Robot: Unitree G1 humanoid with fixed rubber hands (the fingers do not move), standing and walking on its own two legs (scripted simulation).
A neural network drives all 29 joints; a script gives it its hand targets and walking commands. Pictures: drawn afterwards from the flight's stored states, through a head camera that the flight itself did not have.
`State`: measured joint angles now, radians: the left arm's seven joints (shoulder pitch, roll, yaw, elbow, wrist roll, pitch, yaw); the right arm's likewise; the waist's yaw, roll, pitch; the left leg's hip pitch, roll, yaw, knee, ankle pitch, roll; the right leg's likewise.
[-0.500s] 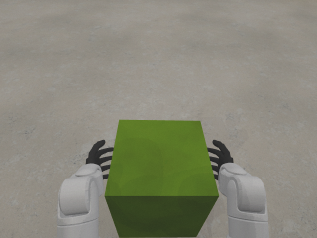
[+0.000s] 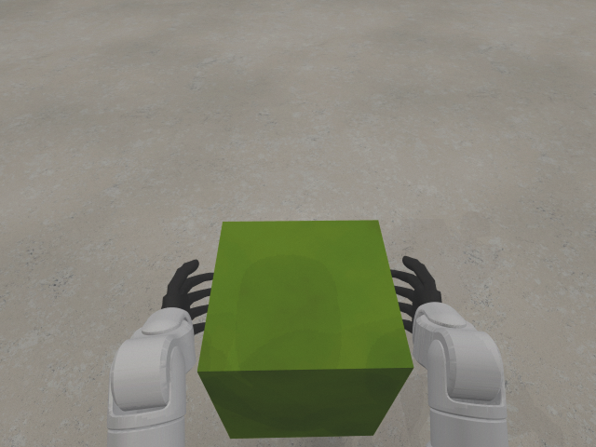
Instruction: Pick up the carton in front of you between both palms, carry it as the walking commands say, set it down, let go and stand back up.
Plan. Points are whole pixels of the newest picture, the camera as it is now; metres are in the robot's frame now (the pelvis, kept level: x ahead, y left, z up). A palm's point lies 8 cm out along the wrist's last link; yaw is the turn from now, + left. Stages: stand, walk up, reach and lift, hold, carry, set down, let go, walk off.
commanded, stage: carry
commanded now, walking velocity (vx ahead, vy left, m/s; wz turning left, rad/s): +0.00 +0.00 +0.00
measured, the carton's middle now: (301, 333) +0.28 +0.00 +0.00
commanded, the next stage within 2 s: hold in 1.80 s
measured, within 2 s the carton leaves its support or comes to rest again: neither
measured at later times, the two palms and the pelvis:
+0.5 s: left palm (177, 319) +0.29 +0.17 +0.04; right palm (399, 311) +0.29 -0.13 +0.04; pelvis +0.02 +0.01 -0.01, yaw +1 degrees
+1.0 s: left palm (171, 336) +0.26 +0.17 +0.04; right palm (400, 328) +0.27 -0.13 +0.03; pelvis -0.02 +0.02 +0.00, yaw +1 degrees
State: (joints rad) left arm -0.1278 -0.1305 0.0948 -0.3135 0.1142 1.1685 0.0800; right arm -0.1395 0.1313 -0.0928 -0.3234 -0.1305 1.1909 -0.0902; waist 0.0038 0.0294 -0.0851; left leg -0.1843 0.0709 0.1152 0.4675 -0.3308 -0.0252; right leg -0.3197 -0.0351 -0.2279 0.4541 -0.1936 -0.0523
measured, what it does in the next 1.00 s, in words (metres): stands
